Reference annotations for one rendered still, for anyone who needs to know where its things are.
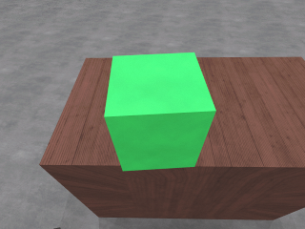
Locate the carton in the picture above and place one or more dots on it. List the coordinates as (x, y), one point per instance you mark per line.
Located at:
(158, 110)

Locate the pedestal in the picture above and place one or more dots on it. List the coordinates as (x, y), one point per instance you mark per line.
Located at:
(251, 165)

